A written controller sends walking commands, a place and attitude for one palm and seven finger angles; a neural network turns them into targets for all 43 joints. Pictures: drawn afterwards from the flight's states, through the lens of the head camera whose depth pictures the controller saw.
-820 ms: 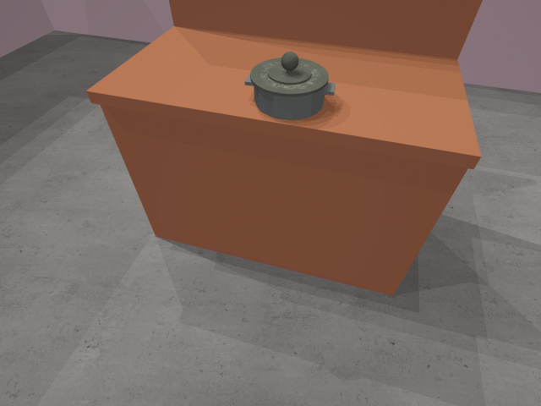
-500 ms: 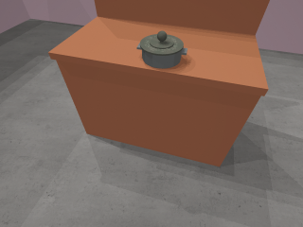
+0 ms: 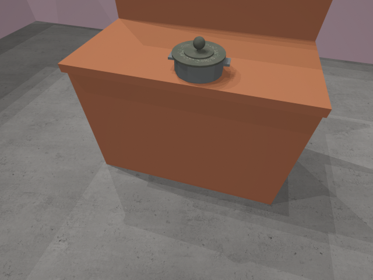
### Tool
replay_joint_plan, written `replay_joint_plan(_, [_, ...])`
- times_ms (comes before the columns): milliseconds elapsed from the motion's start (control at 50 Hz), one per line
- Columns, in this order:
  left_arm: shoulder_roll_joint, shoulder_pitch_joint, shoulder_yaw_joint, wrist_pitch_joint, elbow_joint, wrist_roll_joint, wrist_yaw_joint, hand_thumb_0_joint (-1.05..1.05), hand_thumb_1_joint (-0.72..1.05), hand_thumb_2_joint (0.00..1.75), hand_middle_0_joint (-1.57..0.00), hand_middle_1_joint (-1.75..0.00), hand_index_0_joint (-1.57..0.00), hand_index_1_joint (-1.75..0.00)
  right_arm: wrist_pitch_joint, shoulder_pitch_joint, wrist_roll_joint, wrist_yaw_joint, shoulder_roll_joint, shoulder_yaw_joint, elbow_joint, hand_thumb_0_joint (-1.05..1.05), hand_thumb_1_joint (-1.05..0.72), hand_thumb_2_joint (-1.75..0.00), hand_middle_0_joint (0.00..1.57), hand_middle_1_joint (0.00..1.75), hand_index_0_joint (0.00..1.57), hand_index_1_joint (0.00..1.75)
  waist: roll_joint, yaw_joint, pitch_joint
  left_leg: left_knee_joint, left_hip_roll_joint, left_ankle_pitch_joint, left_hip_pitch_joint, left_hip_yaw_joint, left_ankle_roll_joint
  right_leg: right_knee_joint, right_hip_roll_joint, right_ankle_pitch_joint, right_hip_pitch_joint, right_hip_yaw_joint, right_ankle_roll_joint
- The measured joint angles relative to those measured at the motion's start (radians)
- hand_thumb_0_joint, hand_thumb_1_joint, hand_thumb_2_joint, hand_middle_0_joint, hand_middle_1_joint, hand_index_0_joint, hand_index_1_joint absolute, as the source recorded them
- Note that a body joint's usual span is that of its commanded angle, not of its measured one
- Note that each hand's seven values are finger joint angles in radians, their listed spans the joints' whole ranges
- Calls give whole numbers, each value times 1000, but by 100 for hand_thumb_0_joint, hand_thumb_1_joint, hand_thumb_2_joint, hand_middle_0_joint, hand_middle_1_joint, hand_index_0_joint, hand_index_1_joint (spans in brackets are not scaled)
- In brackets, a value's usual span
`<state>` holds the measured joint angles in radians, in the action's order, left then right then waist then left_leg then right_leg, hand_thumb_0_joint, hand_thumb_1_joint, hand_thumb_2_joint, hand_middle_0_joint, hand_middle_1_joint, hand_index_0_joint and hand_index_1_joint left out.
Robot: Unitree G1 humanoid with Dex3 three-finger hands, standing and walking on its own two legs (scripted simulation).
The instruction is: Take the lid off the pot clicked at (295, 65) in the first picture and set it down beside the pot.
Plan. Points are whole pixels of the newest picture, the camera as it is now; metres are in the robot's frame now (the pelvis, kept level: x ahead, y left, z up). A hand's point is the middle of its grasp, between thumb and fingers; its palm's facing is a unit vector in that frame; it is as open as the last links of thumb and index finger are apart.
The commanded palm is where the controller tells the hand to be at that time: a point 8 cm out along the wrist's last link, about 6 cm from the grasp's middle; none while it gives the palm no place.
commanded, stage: turn to face it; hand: left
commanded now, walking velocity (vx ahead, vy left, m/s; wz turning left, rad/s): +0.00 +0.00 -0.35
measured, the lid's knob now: (199, 43) +0.89 +0.01 +0.10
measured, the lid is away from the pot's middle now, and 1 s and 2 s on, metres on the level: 0.00 0.00 0.00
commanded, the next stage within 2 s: take the last steps up to it in 0.48 s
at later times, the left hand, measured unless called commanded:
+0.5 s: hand out of the picture +0.06 +0.18 -0.18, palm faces -0.07 -0.97 -0.23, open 7.4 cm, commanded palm none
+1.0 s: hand out of the picture +0.04 +0.18 -0.17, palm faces -0.07 -0.98 -0.17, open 7.4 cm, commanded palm none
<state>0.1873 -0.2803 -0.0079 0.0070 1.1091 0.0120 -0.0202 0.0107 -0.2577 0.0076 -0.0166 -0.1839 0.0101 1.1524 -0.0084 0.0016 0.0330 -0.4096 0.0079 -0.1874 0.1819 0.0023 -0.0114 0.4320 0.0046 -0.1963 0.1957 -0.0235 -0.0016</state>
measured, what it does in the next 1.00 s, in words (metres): lifts its left foot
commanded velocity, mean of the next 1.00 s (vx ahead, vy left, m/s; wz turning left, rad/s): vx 0.13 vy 0.02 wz -0.16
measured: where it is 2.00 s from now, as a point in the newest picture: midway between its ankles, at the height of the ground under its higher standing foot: (198, 263)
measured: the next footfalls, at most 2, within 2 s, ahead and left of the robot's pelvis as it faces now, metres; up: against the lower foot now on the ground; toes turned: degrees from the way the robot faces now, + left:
left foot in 1.06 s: +0.21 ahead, +0.13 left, +0.00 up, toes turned -9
right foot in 1.50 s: +0.32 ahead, -0.15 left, +0.00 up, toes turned -20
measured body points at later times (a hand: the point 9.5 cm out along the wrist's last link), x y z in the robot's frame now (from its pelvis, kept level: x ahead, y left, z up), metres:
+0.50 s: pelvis +0.00 +0.00 -0.01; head +0.02 -0.01 +0.43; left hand +0.06 +0.24 -0.16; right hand -0.01 -0.24 -0.17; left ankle +0.02 +0.13 -0.74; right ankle +0.03 -0.12 -0.74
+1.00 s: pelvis +0.07 +0.01 +0.00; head +0.08 +0.01 +0.45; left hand +0.05 +0.24 -0.15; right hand +0.10 -0.24 -0.14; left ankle +0.14 +0.12 -0.71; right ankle +0.02 -0.11 -0.74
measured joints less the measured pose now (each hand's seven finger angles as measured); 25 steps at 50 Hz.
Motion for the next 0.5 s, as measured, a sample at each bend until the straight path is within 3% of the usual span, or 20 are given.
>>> replay_joint_plan(180, [-24, -15, -23, -26, -29, 3, 9, 0, 90, 90, -20, -30, -20, -30, -10, 4, 2, -7, 18, 18, -41, 1, -91, -90, 20, 30, 20, 30, -4, 6, 7, -81, 24, -48, 41, 48, -3, 79, 26, -25, 61, -47, -6])
replay_joint_plan(500, [-17, 26, -48, -41, -114, 8, 16, 0, 90, 90, -20, -30, -20, -30, -23, 0, 5, -9, -6, 48, -112, 1, -91, -90, 20, 30, 20, 30, -6, -13, 17, -184, 54, -111, 101, 109, -5, 183, 60, -63, 148, -107, -7])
